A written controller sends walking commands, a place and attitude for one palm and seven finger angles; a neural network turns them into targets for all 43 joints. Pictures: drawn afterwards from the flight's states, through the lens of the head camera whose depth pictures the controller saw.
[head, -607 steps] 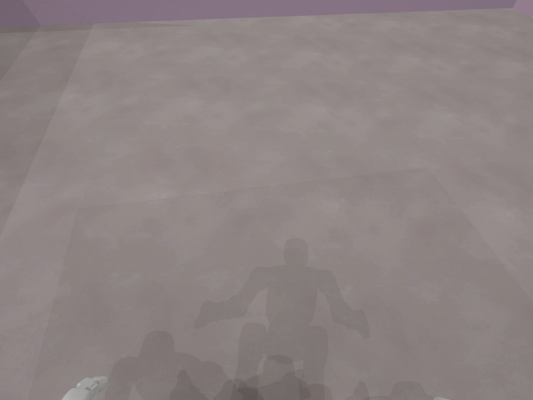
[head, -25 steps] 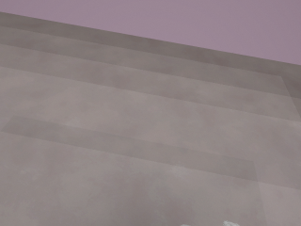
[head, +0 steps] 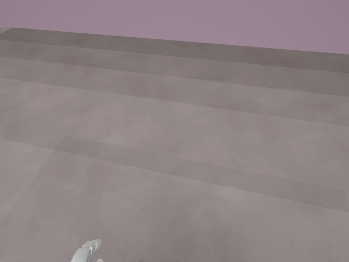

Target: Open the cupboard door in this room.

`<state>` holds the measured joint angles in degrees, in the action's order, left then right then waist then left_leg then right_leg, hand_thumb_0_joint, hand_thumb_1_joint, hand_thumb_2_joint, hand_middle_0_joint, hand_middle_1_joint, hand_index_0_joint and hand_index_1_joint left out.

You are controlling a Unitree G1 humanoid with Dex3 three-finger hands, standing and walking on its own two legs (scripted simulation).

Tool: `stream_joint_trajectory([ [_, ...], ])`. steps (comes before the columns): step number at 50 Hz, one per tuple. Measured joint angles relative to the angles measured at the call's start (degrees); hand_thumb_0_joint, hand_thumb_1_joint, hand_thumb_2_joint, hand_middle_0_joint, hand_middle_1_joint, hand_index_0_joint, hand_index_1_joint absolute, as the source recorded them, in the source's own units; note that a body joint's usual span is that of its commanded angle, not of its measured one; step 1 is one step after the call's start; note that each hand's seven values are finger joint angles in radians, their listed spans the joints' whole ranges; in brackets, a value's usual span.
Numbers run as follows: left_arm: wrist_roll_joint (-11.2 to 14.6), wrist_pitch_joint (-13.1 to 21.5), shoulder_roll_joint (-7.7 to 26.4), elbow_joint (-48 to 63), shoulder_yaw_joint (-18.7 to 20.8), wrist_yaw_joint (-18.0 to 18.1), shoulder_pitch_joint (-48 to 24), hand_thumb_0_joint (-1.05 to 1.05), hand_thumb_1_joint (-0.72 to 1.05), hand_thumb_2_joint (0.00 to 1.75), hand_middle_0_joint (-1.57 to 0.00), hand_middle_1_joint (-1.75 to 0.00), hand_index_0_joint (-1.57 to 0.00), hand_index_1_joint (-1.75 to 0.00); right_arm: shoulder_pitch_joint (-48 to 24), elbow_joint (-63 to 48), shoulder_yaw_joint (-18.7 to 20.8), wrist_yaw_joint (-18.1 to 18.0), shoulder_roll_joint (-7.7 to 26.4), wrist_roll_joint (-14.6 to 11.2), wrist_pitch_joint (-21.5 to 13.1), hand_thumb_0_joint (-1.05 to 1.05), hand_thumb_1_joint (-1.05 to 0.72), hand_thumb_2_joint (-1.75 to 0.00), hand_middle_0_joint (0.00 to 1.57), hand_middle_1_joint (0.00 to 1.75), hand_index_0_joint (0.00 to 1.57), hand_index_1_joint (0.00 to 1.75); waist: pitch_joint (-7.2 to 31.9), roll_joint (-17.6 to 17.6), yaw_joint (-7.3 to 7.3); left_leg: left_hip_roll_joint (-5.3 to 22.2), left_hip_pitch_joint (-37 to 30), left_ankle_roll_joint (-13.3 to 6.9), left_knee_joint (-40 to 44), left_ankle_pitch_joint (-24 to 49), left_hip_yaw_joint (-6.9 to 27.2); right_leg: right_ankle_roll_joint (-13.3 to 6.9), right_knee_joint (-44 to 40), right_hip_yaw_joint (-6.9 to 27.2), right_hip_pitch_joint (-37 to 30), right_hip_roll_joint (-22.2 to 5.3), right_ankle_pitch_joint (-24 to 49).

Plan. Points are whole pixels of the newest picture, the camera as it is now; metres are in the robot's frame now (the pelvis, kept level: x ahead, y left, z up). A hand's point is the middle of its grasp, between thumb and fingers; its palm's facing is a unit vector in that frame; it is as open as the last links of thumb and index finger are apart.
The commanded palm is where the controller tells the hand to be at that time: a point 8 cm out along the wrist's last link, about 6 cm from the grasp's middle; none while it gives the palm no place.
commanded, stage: turn or walk to find it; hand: left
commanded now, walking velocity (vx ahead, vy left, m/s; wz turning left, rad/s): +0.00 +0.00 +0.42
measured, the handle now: out of the picture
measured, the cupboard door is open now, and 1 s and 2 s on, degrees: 0 0 0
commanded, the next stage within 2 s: none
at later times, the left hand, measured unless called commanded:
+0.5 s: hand out of the picture -0.09 +0.18 -0.16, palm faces +0.33 -0.91 -0.26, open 7.4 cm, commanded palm none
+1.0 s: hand out of the picture -0.05 +0.22 -0.15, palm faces +0.43 -0.86 -0.27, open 7.4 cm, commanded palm none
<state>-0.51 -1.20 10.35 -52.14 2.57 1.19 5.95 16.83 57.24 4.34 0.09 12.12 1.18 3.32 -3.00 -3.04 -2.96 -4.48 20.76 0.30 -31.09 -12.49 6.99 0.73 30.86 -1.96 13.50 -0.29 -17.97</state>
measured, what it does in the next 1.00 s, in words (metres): steps on the spot, turning left: left foot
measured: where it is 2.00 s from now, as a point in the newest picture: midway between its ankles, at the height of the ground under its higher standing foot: outside the picture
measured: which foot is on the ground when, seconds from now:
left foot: up 0.00-0.54, down 0.56-1.00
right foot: down 0.00-0.56, up 0.58-1.00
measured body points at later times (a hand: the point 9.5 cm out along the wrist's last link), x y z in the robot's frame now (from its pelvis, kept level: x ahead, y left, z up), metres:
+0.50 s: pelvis -0.04 -0.01 +0.01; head +0.00 -0.01 +0.45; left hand -0.11 +0.23 -0.14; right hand +0.11 -0.24 -0.14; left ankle -0.11 +0.12 -0.70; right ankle -0.01 -0.10 -0.73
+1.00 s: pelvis -0.07 -0.02 +0.00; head -0.03 -0.01 +0.45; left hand -0.08 +0.26 -0.13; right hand +0.08 -0.22 -0.15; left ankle -0.10 +0.10 -0.73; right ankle -0.02 -0.13 -0.72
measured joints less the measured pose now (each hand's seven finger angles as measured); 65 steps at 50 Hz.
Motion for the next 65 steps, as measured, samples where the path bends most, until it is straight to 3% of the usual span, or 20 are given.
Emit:
stream_joint_trajectory([
  [3, -0.3, 0.0, -1.1, 0.0, -0.6, 0.2, 1.9, 0.01, 0.9, 0.9, -0.2, -0.3, -0.2, -0.29, 0.3, 0.4, 0.8, 0.2, 0.7, 0.2, 1.1, 0.01, -0.91, -0.9, 0.2, 0.3, 0.2, 0.3, 0.3, -0.2, 0.11, -0.3, 5.3, 0.7, -16.9, -10.5, -1.9, -3.2, -0.3, -1.8, -1.0, -1.0, 0.5],
  [7, -0.1, 0.0, -1.8, -1.1, -0.7, 0.3, 4.2, 0.01, 0.9, 0.9, -0.2, -0.3, -0.2, -0.3, 0.2, 0.2, 1.5, 0.7, 1.9, 0.4, 1.3, 0.0, -0.91, -0.9, 0.2, 0.3, 0.2, 0.3, 0.6, -0.2, 0.13, 2.2, 9.1, 2.0, -33.1, -7.6, -3.6, -3.8, -3.1, -4.1, -3.0, -2.1, 2.0],
  [11, -0.1, 0.6, -2.2, -1.7, -0.7, 0.2, 5.9, 0.01, 0.9, 0.9, -0.2, -0.3, -0.2, -0.3, -0.2, 0.6, 1.6, 0.7, 2.5, 0.4, 1.6, 0.0, -0.91, -0.9, 0.2, 0.3, 0.2, 0.3, 0.4, 0.0, 0.68, 4.9, 8.5, 3.4, -37.0, -5.0, -3.1, -4.2, -3.9, -6.8, -3.3, -2.8, 2.4],
  [17, -0.6, 1.1, -1.7, -2.6, -0.3, 0.2, 8.3, 0.01, 0.91, 0.9, -0.2, -0.3, -0.2, -0.3, -2.6, 1.3, 1.2, 0.6, 2.7, 0.4, 2.1, 0.0, -0.92, -0.9, 0.2, 0.3, 0.2, 0.3, -0.1, 1.0, 2.75, 6.9, 4.2, 4.3, -31.8, -8.1, -3.9, -4.3, -3.2, -10.0, -2.0, -4.0, 2.3],
  [24, -1.2, 0.8, 0.4, -4.6, 0.2, 0.0, 10.5, 0.01, 0.9, 0.9, -0.2, -0.3, -0.2, -0.3, -8.2, -0.1, -0.2, 0.3, 2.0, -0.5, 1.0, 0.0, -0.92, -0.9, 0.2, 0.3, 0.2, 0.3, -1.6, 3.0, 5.4, 6.5, -2.7, 3.2, -14.9, -13.7, -8.3, -3.1, -0.7, -13.1, 0.0, -6.3, 1.9],
  [26, -1.2, 0.5, 1.3, -5.2, 0.5, -0.1, 10.9, 0.01, 0.9, 0.9, -0.2, -0.3, -0.2, -0.3, -9.7, -1.0, -0.6, 0.3, 1.6, -0.7, 0.3, 0.0, -0.92, -0.9, 0.2, 0.3, 0.2, 0.3, -1.7, 3.7, 5.85, 6.1, -5.2, 2.6, -8.5, -11.5, -9.8, -2.4, 1.1, -14.0, 0.8, -7.1, 1.3],
  [28, -0.8, 0.0, 2.3, -5.7, 0.9, -0.1, 11.6, 0.01, 0.9, 0.9, -0.2, -0.3, -0.2, -0.3, -10.7, -1.9, -1.0, 0.4, 1.3, -0.7, -0.8, 0.0, -0.92, -0.9, 0.2, 0.3, 0.2, 0.3, -1.3, 4.4, 5.87, 5.7, -8.2, 1.3, -0.5, -4.8, -10.7, -1.3, 4.5, -14.9, 2.2, -8.1, -0.1],
  [30, -0.6, -1.3, 3.6, -6.4, 1.2, 0.0, 11.4, 0.01, 0.9, 0.9, -0.2, -0.3, -0.2, -0.29, -11.6, -2.5, -1.3, 0.5, 0.1, -0.4, -1.5, 0.0, -0.92, -0.9, 0.2, 0.3, 0.2, 0.3, -1.6, 6.4, 6.39, 4.4, -8.2, -0.8, -1.4, -5.3, -11.2, 0.7, 12.2, -10.7, 5.1, -8.3, -7.3],
  [32, -0.6, -2.6, 4.2, -6.9, 1.3, 0.0, 11.0, 0.01, 0.9, 0.9, -0.2, -0.3, -0.2, -0.29, -11.6, -2.9, -1.9, 0.3, -0.7, -0.1, -1.7, 0.0, -0.91, -0.9, 0.2, 0.3, 0.2, 0.3, -1.0, 6.6, 6.2, 4.2, -8.7, -1.8, -0.8, -5.9, -10.6, 1.8, 20.3, -6.8, 8.0, -6.8, -10.4],
  [36, -0.6, -2.7, 4.3, -6.3, 1.4, -0.6, 8.9, 0.01, 0.91, 0.9, -0.2, -0.3, -0.2, -0.29, -11.0, -2.9, -2.5, -0.3, -1.2, 0.0, -1.6, 0.0, -0.91, -0.9, 0.2, 0.3, 0.2, 0.3, -0.4, 5.5, 5.63, 3.9, -9.7, -2.4, 3.1, -3.3, -8.4, 3.1, 29.0, -2.6, 11.5, -5.3, -7.0],
  [40, -0.5, -1.9, 4.0, -4.6, 1.2, -0.7, 6.6, 0.01, 0.91, 0.9, -0.2, -0.3, -0.2, -0.29, -9.8, -2.6, -2.6, -0.3, -1.7, -0.2, -1.9, 0.0, -0.91, -0.9, 0.2, 0.3, 0.2, 0.3, -0.5, 4.9, 5.13, 3.1, -9.9, -2.5, 5.6, -1.1, -7.0, 4.2, 29.9, -0.1, 12.4, -5.1, -4.8],
  [44, -0.3, -1.9, 3.5, -3.2, 1.0, -0.4, 4.3, 0.01, 0.91, 0.9, -0.2, -0.3, -0.2, -0.29, -7.9, -2.4, -2.2, -0.1, -1.8, 0.0, -1.8, 0.0, -0.91, -0.9, 0.2, 0.3, 0.21, 0.3, -0.6, 4.0, 3.71, 2.7, -9.0, -2.2, 5.8, -0.2, -5.5, 4.6, 25.2, 0.6, 10.9, -4.4, -6.3],
  [48, 0.0, -1.5, 2.6, -1.7, 0.6, -0.3, 2.0, 0.01, 0.91, 0.9, -0.2, -0.3, -0.2, -0.29, -5.8, -1.9, -1.6, -0.1, -1.3, 0.4, -1.2, 0.0, -0.91, -0.9, 0.2, 0.3, 0.21, 0.3, -1.0, 2.6, 2.05, 2.5, -6.9, -1.3, 4.4, -0.1, -3.8, 4.1, 15.8, 0.4, 7.3, -3.1, -7.1],
  [51, 0.2, -0.4, 1.9, -0.5, 0.2, -0.4, 1.0, 0.01, 0.91, 0.9, -0.2, -0.3, -0.2, -0.29, -4.2, -1.4, -0.9, 0.0, -0.6, 0.2, -0.6, 0.0, -0.91, -0.9, 0.2, 0.3, 0.21, 0.3, -0.8, 1.8, 1.35, 1.9, -4.3, 0.0, 1.6, -0.7, -2.5, 3.5, 4.2, -0.4, 2.5, -2.1, -1.1],
  [52, 0.0, 0.2, 1.5, -0.3, 0.2, -0.3, 0.9, 0.01, 0.9, 0.9, -0.2, -0.3, -0.2, -0.29, -3.7, -1.2, -0.6, 0.1, -0.1, 0.0, -0.5, 0.0, -0.91, -0.9, 0.2, 0.3, 0.21, 0.3, -0.8, 1.1, 1.33, 2.0, -3.1, 0.4, -0.3, -1.4, -2.0, 2.2, 1.4, -1.0, 1.4, -1.8, 0.8],
  [55, -0.4, 0.9, -0.1, 0.2, -0.5, -0.2, 1.3, 0.01, 0.9, 0.9, -0.2, -0.3, -0.2, -0.29, -2.9, -0.5, 0.4, 0.0, 1.1, -0.1, 0.7, 0.0, -0.91, -0.9, 0.2, 0.3, 0.2, 0.3, -1.4, -0.4, 0.87, 1.4, 2.3, 0.7, -15.4, -12.6, -2.2, -1.9, 2.4, -3.1, 1.2, -2.1, 0.1],
  [59, -0.3, 0.5, -1.4, -0.2, -0.8, -0.1, 3.1, 0.01, 0.9, 0.9, -0.2, -0.3, -0.2, -0.3, -2.0, 0.4, 1.2, 0.6, 2.3, 0.3, 1.5, 0.01, -0.91, -0.9, 0.2, 0.3, 0.2, 0.3, -1.1, -0.6, 0.72, 2.6, 7.5, 1.7, -33.2, -10.2, -4.0, -2.6, -0.6, -5.4, -1.1, -3.3, 1.1],
  [62, -0.4, 0.6, -1.8, -0.8, -0.9, 0.0, 4.3, 0.01, 0.9, 0.9, -0.2, -0.3, -0.2, -0.3, -1.5, 0.8, 1.3, 0.8, 2.6, 0.3, 1.5, 0.0, -0.91, -0.9, 0.2, 0.3, 0.2, 0.3, -0.9, -0.3, 0.61, 4.6, 8.1, 2.8, -37.0, -7.3, -4.4, -2.6, -2.1, -7.4, -2.1, -3.8, 1.7],
  [65, -0.5, 0.9, -1.9, -1.3, -0.8, 0.1, 5.4, 0.01, 0.9, 0.9, -0.2, -0.3, -0.2, -0.3, -1.6, 1.4, 1.2, 0.9, 2.5, 0.3, 1.8, 0.0, -0.91, -0.9, 0.2, 0.3, 0.2, 0.3, -0.7, 0.4, 1.15, 6.2, 6.8, 3.6, -35.7, -7.1, -4.6, -2.6, -2.5, -9.2, -2.4, -4.4, 1.7],
])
